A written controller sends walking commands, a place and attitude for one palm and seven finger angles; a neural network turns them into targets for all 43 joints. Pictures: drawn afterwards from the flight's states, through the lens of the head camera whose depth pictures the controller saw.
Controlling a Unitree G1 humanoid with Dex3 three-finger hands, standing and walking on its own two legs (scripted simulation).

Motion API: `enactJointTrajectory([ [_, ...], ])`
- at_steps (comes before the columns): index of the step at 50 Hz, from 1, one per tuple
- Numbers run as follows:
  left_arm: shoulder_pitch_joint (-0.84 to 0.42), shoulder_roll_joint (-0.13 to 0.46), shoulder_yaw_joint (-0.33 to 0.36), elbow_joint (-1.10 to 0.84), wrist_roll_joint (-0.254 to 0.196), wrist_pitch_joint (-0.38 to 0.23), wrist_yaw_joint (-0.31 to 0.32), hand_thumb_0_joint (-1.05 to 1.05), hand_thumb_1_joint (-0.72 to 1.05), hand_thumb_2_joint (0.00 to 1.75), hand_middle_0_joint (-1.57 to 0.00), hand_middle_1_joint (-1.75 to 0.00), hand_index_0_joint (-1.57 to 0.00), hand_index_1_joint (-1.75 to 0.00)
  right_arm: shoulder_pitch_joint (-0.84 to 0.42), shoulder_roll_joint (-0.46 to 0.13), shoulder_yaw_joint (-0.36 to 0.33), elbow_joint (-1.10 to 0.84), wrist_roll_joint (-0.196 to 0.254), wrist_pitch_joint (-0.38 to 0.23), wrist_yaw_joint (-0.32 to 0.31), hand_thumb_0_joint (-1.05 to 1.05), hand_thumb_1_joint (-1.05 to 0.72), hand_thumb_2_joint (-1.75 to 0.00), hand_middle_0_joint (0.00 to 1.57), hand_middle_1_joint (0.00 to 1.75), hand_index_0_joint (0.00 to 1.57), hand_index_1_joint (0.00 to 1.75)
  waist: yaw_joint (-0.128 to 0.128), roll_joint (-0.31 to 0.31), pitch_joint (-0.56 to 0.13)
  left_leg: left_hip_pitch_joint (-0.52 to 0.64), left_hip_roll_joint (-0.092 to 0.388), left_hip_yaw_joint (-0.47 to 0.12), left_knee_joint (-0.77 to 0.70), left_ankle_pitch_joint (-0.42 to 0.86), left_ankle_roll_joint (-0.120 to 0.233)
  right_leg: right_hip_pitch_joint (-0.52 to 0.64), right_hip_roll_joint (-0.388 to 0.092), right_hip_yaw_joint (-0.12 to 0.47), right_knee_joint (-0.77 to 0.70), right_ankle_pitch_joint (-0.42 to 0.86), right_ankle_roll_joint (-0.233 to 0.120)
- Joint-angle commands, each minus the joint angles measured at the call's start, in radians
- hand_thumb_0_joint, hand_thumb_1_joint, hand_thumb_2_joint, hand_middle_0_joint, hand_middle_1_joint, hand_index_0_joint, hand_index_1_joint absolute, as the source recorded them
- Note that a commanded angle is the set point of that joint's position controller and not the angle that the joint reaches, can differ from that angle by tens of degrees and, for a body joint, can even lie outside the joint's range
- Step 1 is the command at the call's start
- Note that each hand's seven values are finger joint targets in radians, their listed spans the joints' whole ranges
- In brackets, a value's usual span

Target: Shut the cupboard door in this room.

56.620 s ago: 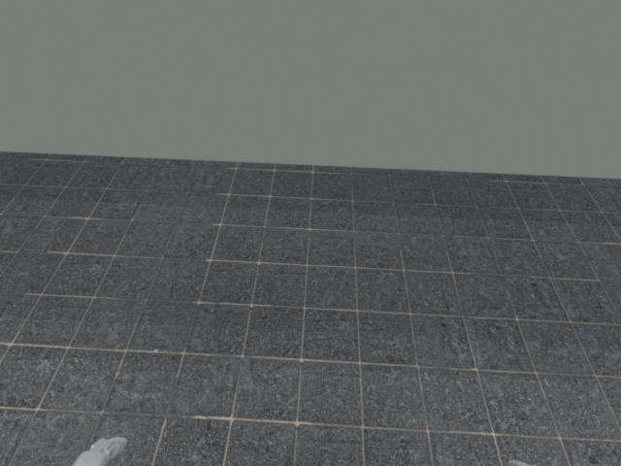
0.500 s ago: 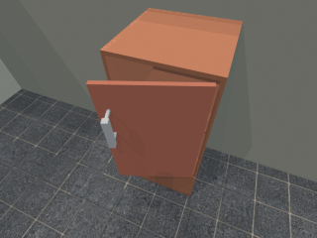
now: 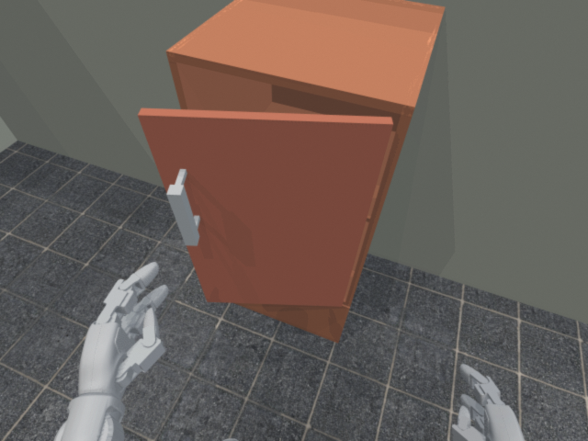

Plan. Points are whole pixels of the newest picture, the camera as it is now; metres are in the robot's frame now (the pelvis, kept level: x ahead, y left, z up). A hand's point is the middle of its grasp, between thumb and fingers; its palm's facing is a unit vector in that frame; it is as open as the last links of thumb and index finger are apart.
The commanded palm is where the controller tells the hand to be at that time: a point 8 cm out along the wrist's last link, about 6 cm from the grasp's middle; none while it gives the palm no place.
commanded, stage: raise the hand and make a fist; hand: left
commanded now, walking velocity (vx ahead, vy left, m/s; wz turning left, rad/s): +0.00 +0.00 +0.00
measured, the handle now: (187, 208) +0.49 +0.20 +0.00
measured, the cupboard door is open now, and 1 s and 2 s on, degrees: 20 20 20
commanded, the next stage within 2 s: bring the fist close to the handle in 1.64 s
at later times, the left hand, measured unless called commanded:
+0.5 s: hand (159, 393) +0.20 +0.18 -0.03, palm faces -0.07 -1.00 +0.02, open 4.4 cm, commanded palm +0.16 +0.25 -0.02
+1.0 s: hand (120, 386) +0.19 +0.22 +0.01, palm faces +0.06 -1.00 -0.05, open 3.1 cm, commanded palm +0.17 +0.26 +0.00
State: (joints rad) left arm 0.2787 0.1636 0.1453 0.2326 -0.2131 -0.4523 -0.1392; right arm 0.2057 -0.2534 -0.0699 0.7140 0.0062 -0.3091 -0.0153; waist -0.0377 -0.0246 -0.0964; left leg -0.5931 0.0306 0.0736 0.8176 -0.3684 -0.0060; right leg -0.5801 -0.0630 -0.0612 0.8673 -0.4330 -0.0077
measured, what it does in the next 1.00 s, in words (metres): lowers itself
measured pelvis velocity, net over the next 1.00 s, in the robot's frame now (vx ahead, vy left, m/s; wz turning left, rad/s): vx -0.02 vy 0.02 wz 0.02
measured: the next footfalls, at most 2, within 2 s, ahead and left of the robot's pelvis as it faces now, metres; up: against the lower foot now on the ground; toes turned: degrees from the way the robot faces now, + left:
none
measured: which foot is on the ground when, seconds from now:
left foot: down 0.00-1.00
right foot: down 0.00-1.00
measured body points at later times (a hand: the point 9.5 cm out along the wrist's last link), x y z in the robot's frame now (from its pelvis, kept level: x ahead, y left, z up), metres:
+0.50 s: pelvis -0.03 +0.00 -0.07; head +0.04 +0.00 +0.38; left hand +0.19 +0.24 -0.03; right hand +0.14 -0.21 -0.16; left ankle +0.02 +0.13 -0.70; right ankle +0.00 -0.11 -0.70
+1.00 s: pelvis -0.02 +0.02 -0.06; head +0.04 +0.04 +0.39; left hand +0.19 +0.27 +0.01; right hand +0.20 -0.19 -0.11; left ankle +0.02 +0.13 -0.70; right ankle +0.00 -0.11 -0.70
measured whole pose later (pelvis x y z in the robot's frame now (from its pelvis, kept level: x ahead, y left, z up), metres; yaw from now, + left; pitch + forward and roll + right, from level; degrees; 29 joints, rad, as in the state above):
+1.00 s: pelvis -0.02 +0.02 -0.06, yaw +1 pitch +15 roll -3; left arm 0.43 0.23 0.15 -0.11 -0.26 -0.39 -0.21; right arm 0.20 -0.22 0.01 0.46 0.01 -0.18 -0.05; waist 0.02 0.03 -0.15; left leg -0.96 0.05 0.00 1.21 -0.51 0.02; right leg -0.87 -0.05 -0.11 1.15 -0.54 0.01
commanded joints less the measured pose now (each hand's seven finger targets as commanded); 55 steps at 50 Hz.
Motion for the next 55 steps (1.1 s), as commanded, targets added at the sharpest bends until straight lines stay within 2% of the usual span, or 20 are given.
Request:
enactJointTrajectory([
  [1,0.338,0.135,0.150,0.001,-0.063,-0.258,-0.239,0.00,0.90,0.90,-0.46,-0.58,-0.46,-0.58,-0.075,-0.105,-0.052,-0.227,-0.003,-0.038,0.038,0.00,-0.90,-0.90,0.20,0.30,0.20,0.30,0.141,-0.040,-0.175,-0.168,-0.072,-0.032,0.158,0.178,-0.017,-0.025,0.021,0.063,0.098,0.300,-0.028],
  [3,0.244,0.179,0.162,-0.126,-0.080,-0.248,-0.258,0.00,0.90,0.90,-0.49,-0.62,-0.49,-0.62,-0.100,-0.105,-0.047,-0.286,0.001,-0.025,0.031,0.00,-0.90,-0.90,0.20,0.30,0.20,0.30,0.139,0.096,-0.231,-0.199,-0.074,-0.014,0.208,0.128,-0.002,-0.077,0.023,0.104,0.117,0.187,-0.031],
  [7,-0.025,0.200,0.132,-0.454,-0.122,-0.253,-0.221,0.00,0.90,0.90,-0.57,-0.70,-0.57,-0.70,-0.078,-0.106,-0.033,-0.338,0.006,-0.017,0.001,0.00,-0.90,-0.90,0.20,0.30,0.20,0.30,0.054,0.166,-0.257,-0.231,-0.044,-0.050,0.302,0.000,0.025,-0.219,0.037,0.159,0.087,-0.088,-0.021],
  [9,-0.176,0.222,0.095,-0.624,-0.122,-0.284,-0.203,0.00,0.90,0.90,-0.60,-0.74,-0.60,-0.74,-0.060,-0.114,-0.020,-0.327,0.000,-0.026,-0.025,0.00,-0.90,-0.90,0.20,0.30,0.20,0.30,-0.005,0.132,-0.280,-0.243,-0.027,-0.076,0.356,-0.026,0.039,-0.279,0.052,0.169,0.100,-0.134,-0.019],
  [13,-0.088,0.160,-0.014,-0.559,-0.110,-0.223,-0.240,0.00,0.90,0.90,-0.68,-0.82,-0.68,-0.82,-0.029,-0.127,-0.005,-0.300,0.012,-0.031,-0.060,0.00,-0.90,-0.90,0.20,0.30,0.20,0.30,-0.035,0.088,-0.229,-0.294,-0.012,-0.096,0.376,-0.077,0.043,-0.322,0.068,0.149,0.094,-0.180,-0.015],
  [15,-0.053,0.172,-0.013,-0.458,-0.105,-0.118,-0.265,0.00,0.90,0.90,-0.71,-0.86,-0.71,-0.86,-0.026,-0.127,0.004,-0.295,0.024,-0.022,-0.072,0.00,-0.90,-0.90,0.20,0.30,0.20,0.30,-0.031,0.067,-0.202,-0.324,-0.015,-0.099,0.367,-0.094,0.043,-0.317,0.068,0.141,0.079,-0.198,-0.010],
  [18,0.091,0.206,0.065,-0.345,-0.103,0.075,-0.274,0.00,0.90,0.90,-0.77,-0.92,-0.77,-0.92,-0.041,-0.117,0.002,-0.331,0.043,0.012,-0.076,0.00,-0.90,-0.90,0.20,0.30,0.20,0.30,0.034,-0.027,-0.234,-0.353,-0.023,-0.093,0.323,-0.086,0.039,-0.220,0.049,0.154,0.028,-0.244,0.003],
  [19,0.144,0.229,0.119,-0.314,-0.105,0.133,-0.261,0.00,0.90,0.90,-0.79,-0.94,-0.79,-0.94,-0.060,-0.109,-0.001,-0.341,0.044,0.026,-0.075,0.00,-0.90,-0.90,0.20,0.30,0.20,0.30,0.073,-0.017,-0.264,-0.347,-0.029,-0.091,0.306,-0.060,0.037,-0.174,0.050,0.148,0.035,-0.221,-0.001],
  [21,0.172,0.232,0.173,-0.408,-0.126,0.186,-0.216,0.00,0.90,0.90,-0.82,-0.98,-0.82,-0.98,-0.080,-0.086,-0.003,-0.375,0.044,0.045,-0.067,0.00,-0.90,-0.90,0.20,0.30,0.20,0.30,0.110,-0.016,-0.330,-0.301,-0.034,-0.090,0.272,0.009,0.029,-0.097,0.040,0.127,0.054,-0.117,0.004],
  [24,0.175,0.216,0.214,-0.495,-0.127,0.138,-0.106,0.00,0.90,0.90,-0.88,-1.04,-0.88,-1.04,-0.083,-0.057,0.000,-0.368,0.030,0.050,-0.062,0.00,-0.90,-0.90,0.20,0.30,0.20,0.30,0.125,-0.016,-0.341,-0.256,-0.023,-0.101,0.237,0.076,0.025,-0.092,0.061,0.061,0.108,0.021,-0.002],
  [26,0.143,0.185,0.168,-0.531,-0.106,0.056,-0.061,0.00,0.90,0.90,-0.92,-1.08,-0.92,-1.08,-0.057,-0.054,0.004,-0.348,0.017,0.040,-0.054,0.00,-0.90,-0.90,0.20,0.30,0.20,0.30,0.099,0.018,-0.297,-0.237,-0.018,-0.109,0.222,0.082,0.020,-0.155,0.069,0.027,0.138,0.054,-0.010],
  [29,0.085,0.138,0.052,-0.520,-0.061,-0.057,-0.055,0.00,0.90,0.90,-0.97,-1.14,-0.97,-1.14,-0.035,-0.079,0.011,-0.323,0.002,0.026,-0.044,0.00,-0.90,-0.90,0.20,0.30,0.20,0.30,0.040,0.045,-0.223,-0.235,-0.014,-0.125,0.227,0.032,0.024,-0.275,0.078,-0.006,0.174,0.004,-0.019],
  [32,0.100,0.121,-0.016,-0.472,-0.047,-0.097,-0.107,0.00,0.90,0.90,-1.02,-1.20,-1.02,-1.20,-0.010,-0.106,0.006,-0.318,0.006,0.014,-0.042,0.00,-0.90,-0.90,0.20,0.30,0.20,0.30,0.012,0.061,-0.211,-0.233,-0.014,-0.135,0.222,-0.051,0.022,-0.333,0.074,-0.007,0.171,-0.062,-0.019],
  [36,0.123,0.177,0.026,-0.480,-0.061,-0.051,-0.149,0.00,0.90,0.90,-1.10,-1.28,-1.10,-1.28,-0.007,-0.124,0.002,-0.346,0.019,0.017,-0.047,0.00,-0.90,-0.90,0.20,0.30,0.20,0.30,0.039,0.068,-0.259,-0.213,-0.019,-0.146,0.181,-0.087,0.023,-0.288,0.074,-0.006,0.158,-0.067,-0.022],
  [39,0.131,0.248,0.125,-0.565,-0.074,-0.025,-0.115,0.00,0.90,0.90,-1.15,-1.34,-1.15,-1.34,-0.013,-0.117,0.002,-0.360,0.018,0.034,-0.053,0.00,-0.90,-0.90,0.20,0.30,0.20,0.30,0.081,0.120,-0.331,-0.164,-0.021,-0.144,0.161,-0.022,0.020,-0.228,0.081,-0.015,0.170,-0.009,-0.028],
  [40,0.149,0.221,0.118,-0.593,-0.080,-0.022,-0.100,0.00,0.90,0.90,-1.17,-1.36,-1.17,-1.36,-0.015,-0.108,0.004,-0.371,0.017,0.040,-0.052,0.00,-0.90,-0.90,0.20,0.30,0.20,0.30,0.084,0.126,-0.343,-0.136,-0.020,-0.142,0.155,0.013,0.017,-0.216,0.081,-0.023,0.175,0.023,-0.027],
  [45,0.151,0.150,0.057,-0.570,-0.063,-0.007,-0.051,0.00,0.90,0.90,-1.26,-1.46,-1.26,-1.46,-0.004,-0.102,0.012,-0.373,0.009,0.072,-0.041,0.00,-0.90,-0.90,0.20,0.30,0.20,0.30,0.048,0.118,-0.268,-0.121,-0.011,-0.149,0.156,0.053,0.010,-0.242,0.090,-0.045,0.171,0.062,-0.022],
  [49,0.116,0.125,-0.021,-0.460,-0.030,0.030,-0.101,0.00,0.90,0.90,-1.30,-1.50,-1.30,-1.50,0.013,-0.118,0.021,-0.375,0.011,0.087,-0.038,0.00,-0.90,-0.90,0.20,0.30,0.20,0.30,0.004,0.070,-0.164,-0.171,-0.010,-0.152,0.158,-0.015,0.016,-0.276,0.092,-0.040,0.139,0.025,-0.020],
  [52,0.068,0.170,0.005,-0.478,-0.033,0.040,-0.137,0.00,0.90,0.90,-1.30,-1.50,-1.30,-1.50,0.017,-0.126,0.023,-0.390,0.013,0.085,-0.043,0.00,-0.90,-0.90,0.20,0.30,0.20,0.30,0.011,0.074,-0.201,-0.162,-0.014,-0.146,0.163,-0.018,0.018,-0.258,0.090,-0.030,0.128,0.022,-0.021],
  [55,0.046,0.227,0.087,-0.547,-0.057,0.022,-0.130,0.00,0.90,0.90,-1.30,-1.50,-1.30,-1.50,0.011,-0.117,0.026,-0.396,0.010,0.083,-0.046,0.00,-0.90,-0.90,0.20,0.30,0.20,0.30,0.045,0.116,-0.277,-0.125,-0.019,-0.138,0.166,0.045,0.016,-0.208,0.090,-0.024,0.140,0.065,-0.028],
])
